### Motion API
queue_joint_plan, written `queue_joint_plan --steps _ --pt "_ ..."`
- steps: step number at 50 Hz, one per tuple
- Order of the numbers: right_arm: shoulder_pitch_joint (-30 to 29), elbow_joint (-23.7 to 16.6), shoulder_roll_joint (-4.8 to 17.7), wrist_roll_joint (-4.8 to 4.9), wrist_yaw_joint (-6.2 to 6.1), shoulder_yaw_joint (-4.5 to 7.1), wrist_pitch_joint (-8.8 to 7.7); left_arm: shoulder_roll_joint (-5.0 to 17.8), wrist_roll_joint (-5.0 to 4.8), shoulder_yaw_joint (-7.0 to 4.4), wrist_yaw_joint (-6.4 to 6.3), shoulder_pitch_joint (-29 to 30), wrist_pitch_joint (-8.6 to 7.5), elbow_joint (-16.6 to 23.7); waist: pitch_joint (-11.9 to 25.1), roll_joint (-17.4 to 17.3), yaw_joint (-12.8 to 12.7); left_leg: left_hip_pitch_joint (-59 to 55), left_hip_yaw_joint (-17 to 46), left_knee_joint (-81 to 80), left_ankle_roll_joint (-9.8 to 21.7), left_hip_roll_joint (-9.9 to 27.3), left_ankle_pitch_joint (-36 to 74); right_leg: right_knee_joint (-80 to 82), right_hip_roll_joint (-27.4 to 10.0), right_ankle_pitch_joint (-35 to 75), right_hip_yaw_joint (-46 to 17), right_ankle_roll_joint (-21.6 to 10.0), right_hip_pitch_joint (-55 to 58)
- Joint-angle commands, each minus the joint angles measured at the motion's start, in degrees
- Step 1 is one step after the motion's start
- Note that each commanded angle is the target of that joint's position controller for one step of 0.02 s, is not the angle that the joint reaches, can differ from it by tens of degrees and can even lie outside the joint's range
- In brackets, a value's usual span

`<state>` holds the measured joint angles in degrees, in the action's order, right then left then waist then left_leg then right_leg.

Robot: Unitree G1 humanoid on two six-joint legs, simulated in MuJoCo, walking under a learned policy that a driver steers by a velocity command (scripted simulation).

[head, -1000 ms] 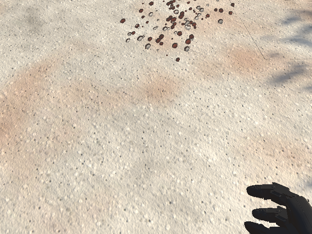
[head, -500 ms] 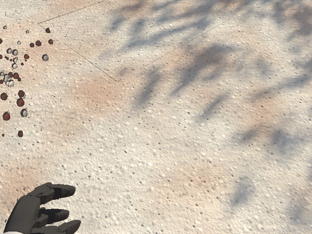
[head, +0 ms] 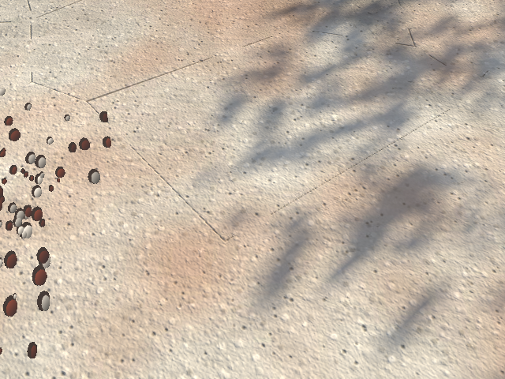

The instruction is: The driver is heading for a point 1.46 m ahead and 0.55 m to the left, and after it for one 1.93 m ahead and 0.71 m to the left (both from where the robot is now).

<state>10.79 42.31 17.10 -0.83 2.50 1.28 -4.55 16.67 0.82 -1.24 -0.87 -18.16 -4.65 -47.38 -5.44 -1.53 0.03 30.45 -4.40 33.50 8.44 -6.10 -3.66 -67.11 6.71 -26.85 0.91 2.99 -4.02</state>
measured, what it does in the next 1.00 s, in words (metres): walks ahead, turning left: right foot, then left foot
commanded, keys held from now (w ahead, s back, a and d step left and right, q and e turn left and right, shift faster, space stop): q+shift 0.68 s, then e+shift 0.22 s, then w+e+shift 0.10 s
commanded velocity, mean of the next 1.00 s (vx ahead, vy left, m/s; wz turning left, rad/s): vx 0.13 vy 0.00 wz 0.63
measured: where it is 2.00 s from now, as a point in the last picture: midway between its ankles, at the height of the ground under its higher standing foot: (263, 214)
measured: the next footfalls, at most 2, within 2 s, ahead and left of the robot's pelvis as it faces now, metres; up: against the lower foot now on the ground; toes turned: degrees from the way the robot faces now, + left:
right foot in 0.40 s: +0.42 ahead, -0.06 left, +0.00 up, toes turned +37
left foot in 0.84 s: +0.20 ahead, +0.11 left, +0.00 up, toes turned +42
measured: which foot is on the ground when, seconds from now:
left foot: down 0.00-0.40, up 0.42-0.82, down 0.84-1.00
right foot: up 0.00-0.38, down 0.40-0.84, up 0.86-1.00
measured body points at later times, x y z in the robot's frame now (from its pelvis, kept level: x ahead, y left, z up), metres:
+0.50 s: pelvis +0.24 -0.03 +0.02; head +0.27 -0.01 +0.47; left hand +0.31 +0.30 -0.05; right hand +0.52 -0.22 -0.06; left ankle +0.15 +0.04 -0.64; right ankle +0.39 -0.08 -0.70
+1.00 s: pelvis +0.25 +0.01 +0.04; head +0.24 +0.04 +0.49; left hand +0.13 +0.29 -0.09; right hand +0.53 -0.09 -0.04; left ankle +0.17 +0.09 -0.70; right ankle +0.34 -0.10 -0.62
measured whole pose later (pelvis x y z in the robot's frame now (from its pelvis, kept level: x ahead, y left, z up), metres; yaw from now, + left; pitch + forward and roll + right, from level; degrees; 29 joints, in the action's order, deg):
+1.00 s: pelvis +0.25 +0.01 +0.04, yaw +38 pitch +1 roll -2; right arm 11.8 36.8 13.0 -0.8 -1.7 1.4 -0.2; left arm 18.0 -1.7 -4.7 -0.4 -16.2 1.8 -45.1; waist 1.0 1.5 -1.3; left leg 12.8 -3.6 26.8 1.2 2.7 -15.8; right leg -62.0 -1.1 -20.1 0.0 2.9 -30.9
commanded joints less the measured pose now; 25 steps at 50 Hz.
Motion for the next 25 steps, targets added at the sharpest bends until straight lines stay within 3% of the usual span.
queue_joint_plan --steps 1,2,3,4,5,7,9,12,15,18,19,20,21,22,23,24,25 --pt "8.81 -6.16 12.14 0.03 -1.06 4.63 -0.32 8.82 -1.81 -0.68 1.04 1.54 -2.6 11.47 24.31 2.28 3.71 -48.14 42.13 -11.01 15.54 21.79 19.96 -24.63 -1.98 -1.96 -13.46 0.31 -35.4" --pt "4.17 -6.87 9.94 1.72 -0.97 4.07 0.02 8.19 -0.92 -0.72 0.87 4.63 -2.32 11.98 14.86 10.73 -0.03 -34.55 38.34 -15.22 12.84 18.08 12.89 -18.56 -4.11 0.37 -10.8 -1.16 -33.95" --pt "2.25 -7.96 9.18 1.96 -1.16 3.67 0.02 8.31 -0.16 -0.93 0.64 5.09 -1.53 12.51 10.82 10.45 -1.78 -26.38 36.95 -16.76 12.55 16.99 15.49 -15.04 -4.85 1.11 -10.35 -0.9 -32.45" --pt "1.9 -8.36 9.29 1.54 -1.35 3.81 0.15 8.29 0.28 -1.08 0.57 4.96 -0.58 12.86 7.84 8.9 -2.79 -20.29 33.97 -17.92 11.68 14.71 20.36 -11.01 -5.72 1.52 -10.32 -0.24 -30.11" --pt "1.78 -8.27 8.94 1.53 -1.53 3.87 0.39 7.97 0.64 -1.09 0.25 4.89 0.05 13.1 6.41 6.91 -3.13 -16.09 30.08 -17.69 10.79 12.18 24.96 -5.84 -6.22 2.1 -9.88 0.68 -28.44" --pt "2.46 -7.5 9.66 1.94 -2.49 4.31 1.1 5.29 1.05 -0.33 -0.58 7.13 0.45 14.1 7.18 5.05 -2.79 -11.48 24.56 -15.17 8.59 7.69 33.74 6.56 -5.19 5.4 -7.58 2.43 -25.79" --pt "3.54 -7.14 11.11 2.37 -4.07 5.05 3.0 4.51 0.32 -0.12 -1.24 10.04 1.06 14.9 12.06 1.74 -1.6 -13.61 23.74 -11.73 5.23 5.65 36.85 15.14 -2.75 12.11 -7.19 3.7 -24.52" --pt "4.24 -7.62 11.28 3.52 -6.13 5.61 5.74 5.08 -0.65 -0.41 -1.27 15.79 1.45 16.17 15.57 -2.4 0.69 -16.85 25.69 -8.73 -1.36 3.58 26.19 24.77 -0.51 20.91 -8.61 3.54 -23.86" --pt "4.52 -8.72 9.96 2.77 -6.96 5.76 6.96 5.61 -0.59 -0.83 -0.64 20.95 0.75 17.19 13.1 -6.16 2.45 -19.56 30.87 -7.31 -3.32 3.65 15.27 32.53 0.01 23.18 -10.87 2.37 -24.75" --pt "1.34 -11.09 8.13 1.93 -6.69 5.54 7.07 7.42 -0.49 -2.14 -0.17 18.9 -0.55 15.56 11.9 -8.1 1.18 -21.61 36.33 -2.83 -2.98 4.68 9.21 40.13 -2.08 24.06 -13.38 0.64 -20.8" --pt "-0.37 -11.99 7.25 1.98 -6.31 5.18 7.13 7.15 -0.5 -2.42 -0.14 15.99 -0.94 14.38 12.57 -7.08 -0.33 -20.26 35.83 1.21 -3.54 3.38 4.13 45.38 -4.0 28.64 -13.02 -0.69 -15.17" --pt "1.12 -12.25 4.63 1.83 -5.67 4.25 7.28 6.99 0.0 -2.5 -0.33 13.26 -0.91 13.59 15.88 -0.46 -0.23 -14.27 31.36 11.13 -5.35 -0.09 -13.65 47.6 -10.94 36.32 -16.99 -4.59 -3.28" --pt "5.58 -11.76 1.45 1.06 -5.38 3.21 7.31 7.85 0.47 -2.54 -0.88 13.08 0.18 14.89 17.33 9.02 2.4 -2.67 22.87 22.97 -7.57 -6.42 -37.0 43.88 -21.67 52.87 -27.15 -10.19 8.02" --pt "11.91 -13.25 6.78 2.01 -4.16 4.15 6.78 9.16 1.32 -3.13 -0.94 10.29 0.99 13.87 21.86 20.81 5.37 3.71 18.58 32.3 -9.96 -3.43 -38.67 46.23 -33.6 47.3 -43.28 -19.67 10.18" --pt "10.2 -10.8 12.35 2.0 -3.76 5.62 6.8 6.56 0.35 -3.23 -1.29 13.14 1.42 15.73 17.86 14.18 3.04 5.09 16.15 37.52 -12.72 1.02 -33.01 46.52 -30.0 38.89 -39.98 -19.89 6.58" --pt "6.43 -10.11 14.31 2.34 -3.76 6.43 7.44 4.12 0.33 -2.59 -1.69 14.17 2.12 16.22 13.96 8.05 1.24 6.05 15.19 39.92 -13.89 2.34 -27.54 45.93 -24.58 32.11 -30.23 -16.74 2.48" --pt "5.58 -9.82 13.13 2.33 -4.13 6.27 8.26 4.33 0.24 -2.47 -1.95 14.92 2.99 16.65 12.71 4.53 1.46 5.06 13.98 41.69 -14.34 3.32 -24.31 46.55 -21.48 27.2 -25.29 -14.43 -1.3"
